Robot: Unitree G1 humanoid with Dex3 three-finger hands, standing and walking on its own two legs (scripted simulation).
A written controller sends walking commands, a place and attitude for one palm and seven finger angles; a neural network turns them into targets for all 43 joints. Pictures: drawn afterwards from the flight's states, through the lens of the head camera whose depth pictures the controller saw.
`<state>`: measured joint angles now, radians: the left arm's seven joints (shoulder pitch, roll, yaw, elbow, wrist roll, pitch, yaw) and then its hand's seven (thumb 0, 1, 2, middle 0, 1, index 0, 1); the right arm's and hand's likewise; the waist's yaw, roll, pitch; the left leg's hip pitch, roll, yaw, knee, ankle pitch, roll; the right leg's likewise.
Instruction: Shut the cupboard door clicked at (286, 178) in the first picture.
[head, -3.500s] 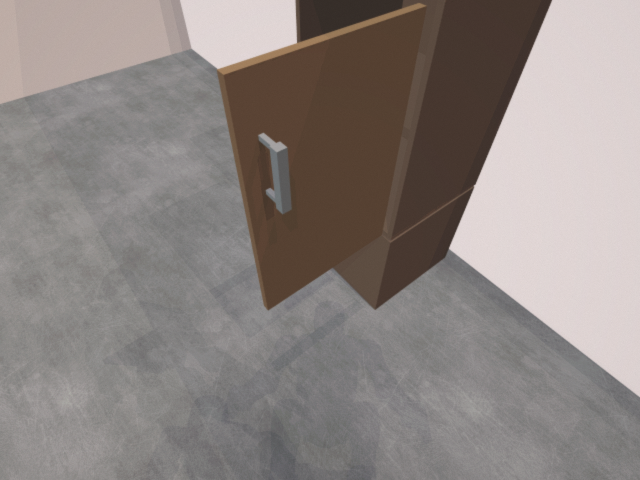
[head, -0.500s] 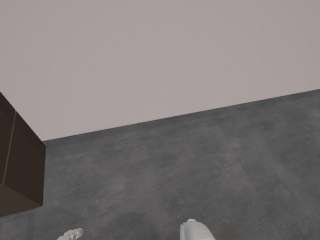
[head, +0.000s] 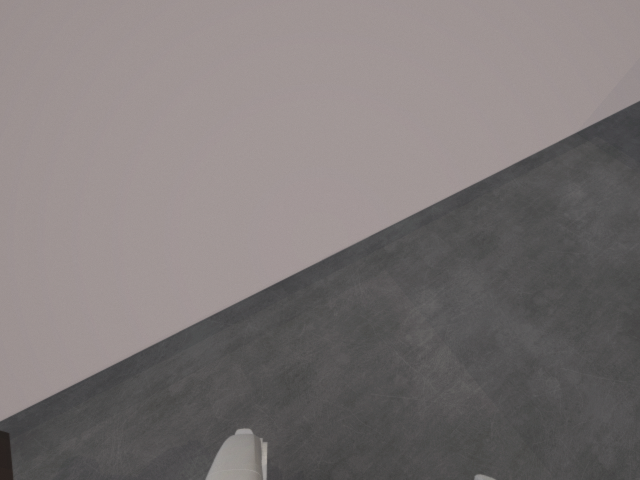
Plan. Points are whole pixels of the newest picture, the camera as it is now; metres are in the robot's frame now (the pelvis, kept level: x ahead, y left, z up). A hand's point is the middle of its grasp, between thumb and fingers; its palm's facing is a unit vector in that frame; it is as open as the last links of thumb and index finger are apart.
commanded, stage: walk to a spot facing it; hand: left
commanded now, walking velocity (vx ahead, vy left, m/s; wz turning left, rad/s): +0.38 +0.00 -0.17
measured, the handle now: out of the picture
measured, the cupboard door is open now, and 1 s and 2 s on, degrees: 91 91 91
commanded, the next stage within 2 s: turn to face it in 0.28 s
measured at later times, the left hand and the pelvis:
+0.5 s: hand (210, 356) +0.32 +0.21 -0.18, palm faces -0.08 -0.98 -0.16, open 7.4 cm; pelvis +0.25 +0.04 +0.00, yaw -9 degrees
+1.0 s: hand (228, 305) +0.42 +0.21 -0.20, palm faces +0.18 -0.97 -0.15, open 7.3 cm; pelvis +0.35 +0.02 -0.03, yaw +10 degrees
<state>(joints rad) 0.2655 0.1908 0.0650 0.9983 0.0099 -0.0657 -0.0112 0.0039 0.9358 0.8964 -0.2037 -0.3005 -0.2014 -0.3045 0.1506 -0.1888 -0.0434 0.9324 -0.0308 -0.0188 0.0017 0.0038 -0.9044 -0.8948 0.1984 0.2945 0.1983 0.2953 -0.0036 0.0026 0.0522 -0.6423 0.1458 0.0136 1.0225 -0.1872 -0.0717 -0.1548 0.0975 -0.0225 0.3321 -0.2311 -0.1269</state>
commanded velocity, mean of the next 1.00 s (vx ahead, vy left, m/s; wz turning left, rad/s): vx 0.09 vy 0.00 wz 0.26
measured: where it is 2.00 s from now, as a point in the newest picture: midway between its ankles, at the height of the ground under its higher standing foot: (346, 398)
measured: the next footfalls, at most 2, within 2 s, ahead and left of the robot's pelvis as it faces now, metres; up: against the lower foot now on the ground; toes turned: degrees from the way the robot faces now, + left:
left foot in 0.28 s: +0.29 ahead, +0.12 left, +0.00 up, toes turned +1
right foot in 0.66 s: +0.39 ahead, -0.12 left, +0.00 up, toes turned -10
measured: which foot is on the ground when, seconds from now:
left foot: up 0.00-0.26, down 0.28-0.68, up 0.70-0.98, down 1.00-1.00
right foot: down 0.00-0.28, up 0.30-0.64, down 0.66-0.98, up 1.00-1.00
